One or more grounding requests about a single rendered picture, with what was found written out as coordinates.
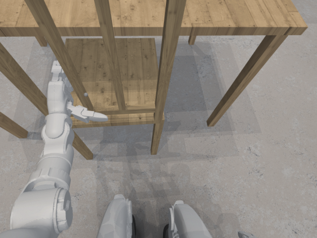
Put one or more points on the robot left hand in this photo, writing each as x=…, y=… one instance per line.
x=58, y=94

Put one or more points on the right robot shin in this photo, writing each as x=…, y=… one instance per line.
x=170, y=233

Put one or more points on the chair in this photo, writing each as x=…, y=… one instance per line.
x=120, y=75

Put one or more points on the right robot thigh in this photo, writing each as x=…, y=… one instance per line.
x=183, y=219

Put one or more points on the robot left upper arm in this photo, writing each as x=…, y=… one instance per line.
x=41, y=214

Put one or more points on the table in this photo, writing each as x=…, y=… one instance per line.
x=274, y=18

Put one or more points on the left robot forearm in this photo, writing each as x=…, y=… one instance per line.
x=55, y=163

